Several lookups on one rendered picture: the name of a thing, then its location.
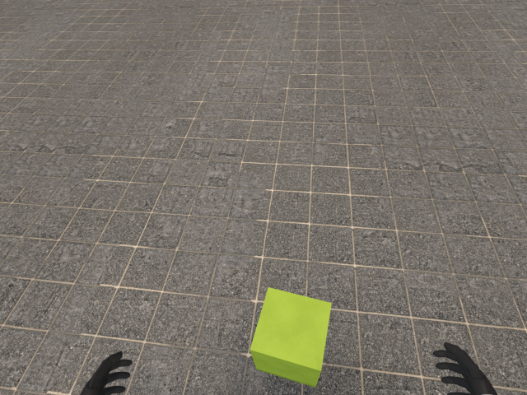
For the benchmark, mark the carton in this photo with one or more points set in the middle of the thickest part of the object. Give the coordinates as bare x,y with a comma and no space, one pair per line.
290,337

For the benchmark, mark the robot right hand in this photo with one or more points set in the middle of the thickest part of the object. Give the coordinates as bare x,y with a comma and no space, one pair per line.
474,380

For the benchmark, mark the robot left hand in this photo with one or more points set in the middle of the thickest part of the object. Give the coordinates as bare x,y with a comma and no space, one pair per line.
96,385

